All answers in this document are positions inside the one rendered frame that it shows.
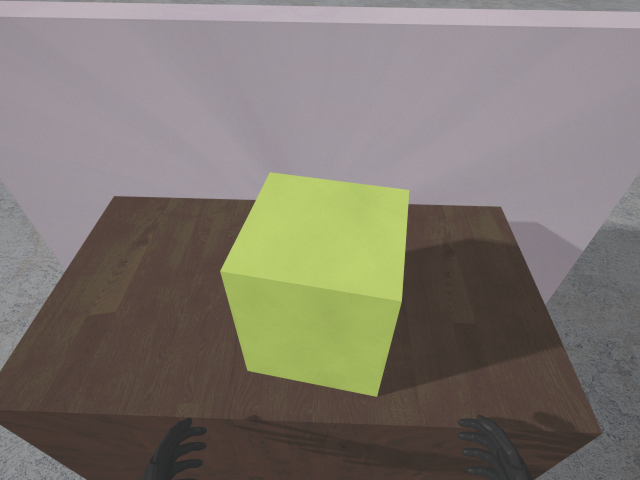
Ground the pedestal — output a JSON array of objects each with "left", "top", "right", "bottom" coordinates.
[{"left": 0, "top": 196, "right": 603, "bottom": 480}]

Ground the left robot hand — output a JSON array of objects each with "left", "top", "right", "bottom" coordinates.
[{"left": 141, "top": 418, "right": 207, "bottom": 480}]

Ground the right robot hand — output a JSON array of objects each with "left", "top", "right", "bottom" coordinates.
[{"left": 458, "top": 415, "right": 534, "bottom": 480}]

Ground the carton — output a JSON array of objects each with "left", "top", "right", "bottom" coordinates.
[{"left": 220, "top": 172, "right": 409, "bottom": 397}]

